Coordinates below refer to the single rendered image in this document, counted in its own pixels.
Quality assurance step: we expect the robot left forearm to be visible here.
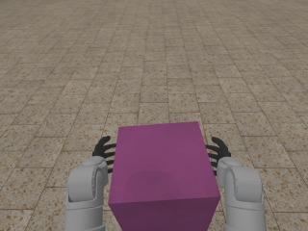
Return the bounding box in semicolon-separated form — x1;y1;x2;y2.
63;156;109;231

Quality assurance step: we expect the robot right forearm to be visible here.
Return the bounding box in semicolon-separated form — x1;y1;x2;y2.
217;157;267;231

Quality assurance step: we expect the carton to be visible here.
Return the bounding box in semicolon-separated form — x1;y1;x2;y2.
108;121;221;231

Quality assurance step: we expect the robot right hand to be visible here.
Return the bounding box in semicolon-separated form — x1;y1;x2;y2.
205;137;232;176

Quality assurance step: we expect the robot left hand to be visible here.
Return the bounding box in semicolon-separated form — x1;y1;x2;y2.
92;136;116;174

